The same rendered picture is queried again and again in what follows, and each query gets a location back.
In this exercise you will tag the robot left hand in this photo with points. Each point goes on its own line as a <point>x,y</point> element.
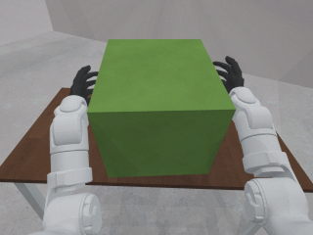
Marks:
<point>80,85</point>

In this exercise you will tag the robot right hand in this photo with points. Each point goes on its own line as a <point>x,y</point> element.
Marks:
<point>233,74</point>

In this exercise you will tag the left robot upper arm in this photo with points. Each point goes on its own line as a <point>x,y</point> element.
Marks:
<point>77,214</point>

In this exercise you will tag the robot right forearm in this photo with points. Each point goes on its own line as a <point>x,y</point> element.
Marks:
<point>263,156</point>

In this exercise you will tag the right robot upper arm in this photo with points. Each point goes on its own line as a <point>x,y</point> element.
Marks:
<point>278,205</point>

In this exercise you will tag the carton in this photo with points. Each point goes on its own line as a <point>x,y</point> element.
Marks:
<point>158,107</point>

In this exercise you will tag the robot left forearm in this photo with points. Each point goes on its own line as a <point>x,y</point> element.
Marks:
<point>69,146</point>

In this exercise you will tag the table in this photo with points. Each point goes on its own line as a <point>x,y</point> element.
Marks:
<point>30,162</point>

